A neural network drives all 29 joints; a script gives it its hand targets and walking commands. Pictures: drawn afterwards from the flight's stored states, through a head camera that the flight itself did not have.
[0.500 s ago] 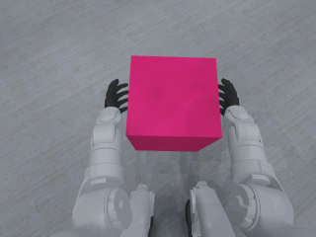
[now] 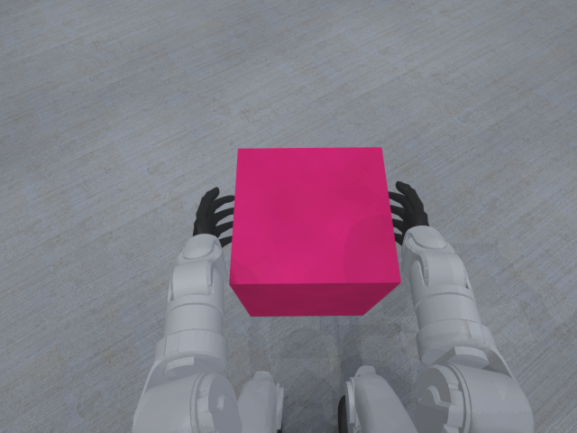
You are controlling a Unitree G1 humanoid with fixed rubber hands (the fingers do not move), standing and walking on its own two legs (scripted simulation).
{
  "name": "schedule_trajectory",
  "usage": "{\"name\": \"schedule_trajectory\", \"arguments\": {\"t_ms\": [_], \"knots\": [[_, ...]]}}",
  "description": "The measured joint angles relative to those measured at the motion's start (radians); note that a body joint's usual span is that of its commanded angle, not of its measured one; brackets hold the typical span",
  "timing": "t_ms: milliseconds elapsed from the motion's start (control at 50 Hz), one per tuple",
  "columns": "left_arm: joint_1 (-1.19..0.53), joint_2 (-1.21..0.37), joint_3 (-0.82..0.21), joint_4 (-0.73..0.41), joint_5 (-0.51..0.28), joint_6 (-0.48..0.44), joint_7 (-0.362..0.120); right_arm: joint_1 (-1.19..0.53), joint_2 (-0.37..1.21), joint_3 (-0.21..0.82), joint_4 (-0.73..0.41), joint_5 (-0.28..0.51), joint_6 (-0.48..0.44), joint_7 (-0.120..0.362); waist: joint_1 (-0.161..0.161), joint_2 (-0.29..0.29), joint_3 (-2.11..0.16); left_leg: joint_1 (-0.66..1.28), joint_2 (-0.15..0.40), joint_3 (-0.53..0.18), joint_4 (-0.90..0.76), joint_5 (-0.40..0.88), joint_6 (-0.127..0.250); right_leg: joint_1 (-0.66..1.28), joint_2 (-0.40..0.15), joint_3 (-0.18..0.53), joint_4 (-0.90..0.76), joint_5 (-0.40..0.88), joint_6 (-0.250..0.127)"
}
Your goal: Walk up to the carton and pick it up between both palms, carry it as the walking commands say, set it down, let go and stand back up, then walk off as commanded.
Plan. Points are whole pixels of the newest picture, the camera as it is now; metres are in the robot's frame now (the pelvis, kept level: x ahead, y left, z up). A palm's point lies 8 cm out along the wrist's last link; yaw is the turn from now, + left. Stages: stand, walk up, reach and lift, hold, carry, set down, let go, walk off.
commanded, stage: reach and lift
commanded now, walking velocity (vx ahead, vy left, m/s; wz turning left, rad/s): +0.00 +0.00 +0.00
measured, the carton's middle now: (308, 242) +0.41 +0.00 -0.09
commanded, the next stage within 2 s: none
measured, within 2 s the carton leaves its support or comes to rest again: neither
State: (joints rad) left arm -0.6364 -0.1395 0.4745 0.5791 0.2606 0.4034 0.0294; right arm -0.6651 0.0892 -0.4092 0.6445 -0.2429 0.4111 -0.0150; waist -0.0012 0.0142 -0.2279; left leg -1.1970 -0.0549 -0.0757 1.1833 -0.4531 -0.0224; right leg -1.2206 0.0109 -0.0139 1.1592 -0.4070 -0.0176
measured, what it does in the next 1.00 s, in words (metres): rises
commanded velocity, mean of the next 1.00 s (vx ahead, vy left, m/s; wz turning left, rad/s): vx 0.00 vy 0.00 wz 0.00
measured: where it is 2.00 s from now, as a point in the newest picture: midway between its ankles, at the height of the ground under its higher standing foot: outside the picture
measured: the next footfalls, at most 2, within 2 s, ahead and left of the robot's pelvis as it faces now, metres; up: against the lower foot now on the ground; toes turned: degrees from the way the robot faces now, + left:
none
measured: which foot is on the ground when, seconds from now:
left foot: down 0.00-1.00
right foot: down 0.00-1.00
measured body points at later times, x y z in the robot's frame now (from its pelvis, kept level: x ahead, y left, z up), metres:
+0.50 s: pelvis +0.02 +0.00 +0.06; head +0.08 +0.00 +0.50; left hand +0.38 +0.15 +0.05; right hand +0.38 -0.15 +0.04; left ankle +0.05 +0.13 -0.63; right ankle +0.07 -0.11 -0.63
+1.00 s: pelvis +0.02 +0.00 +0.09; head +0.01 -0.01 +0.54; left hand +0.36 +0.15 +0.12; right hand +0.36 -0.15 +0.11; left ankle +0.05 +0.13 -0.63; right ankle +0.06 -0.11 -0.63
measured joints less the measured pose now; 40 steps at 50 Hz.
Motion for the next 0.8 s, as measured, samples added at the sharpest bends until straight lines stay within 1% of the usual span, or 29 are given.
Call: {"name": "schedule_trajectory", "arguments": {"t_ms": [300, 480, 560, 800], "knots": [[0.096, -0.02, -0.008, -0.012, 0.003, 0.004, -0.01, 0.104, 0.03, 0.005, -0.014, -0.005, -0.004, 0.0, 0.0, 0.0, 0.009, 0.235, 0.008, -0.007, -0.18, 0.043, 0.0, 0.237, 0.002, 0.0, -0.178, 0.04, 0.0], [0.14, -0.03, -0.026, -0.028, 0.003, 0.008, -0.012, 0.168, 0.037, 0.03, -0.05, -0.005, 0.004, 0.0, 0.0, 0.0, 0.044, 0.372, 0.011, -0.01, -0.271, 0.075, 0.0, 0.375, 0.002, 0.0, -0.27, 0.071, 0.0], [0.145, -0.03, -0.029, -0.033, 0.003, 0.014, -0.012, 0.168, 0.037, 0.034, -0.056, -0.004, 0.015, 0.0, 0.0, 0.0, 0.055, 0.424, 0.012, -0.011, -0.301, 0.086, 0.0, 0.427, 0.002, 0.0, -0.3, 0.082, 0.0], [0.154, -0.03, -0.029, -0.035, 0.012, 0.072, -0.014, 0.176, 0.038, 0.037, -0.061, -0.007, 0.077, 0.0, 0.0, 0.0, 0.109, 0.617, 0.015, -0.014, -0.408, 0.121, 0.001, 0.619, 0.002, 0.0, -0.402, 0.113, 0.0]]}}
